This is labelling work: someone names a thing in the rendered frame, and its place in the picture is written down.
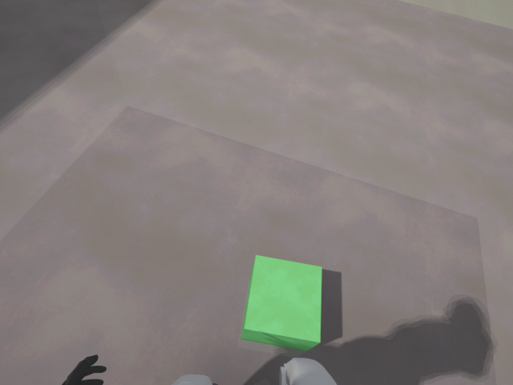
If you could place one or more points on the carton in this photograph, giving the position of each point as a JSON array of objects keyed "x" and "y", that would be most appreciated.
[{"x": 284, "y": 304}]

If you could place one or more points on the robot left hand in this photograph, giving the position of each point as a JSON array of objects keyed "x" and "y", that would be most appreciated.
[{"x": 84, "y": 369}]

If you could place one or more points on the right robot thigh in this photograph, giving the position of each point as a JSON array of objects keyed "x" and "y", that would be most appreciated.
[{"x": 302, "y": 371}]

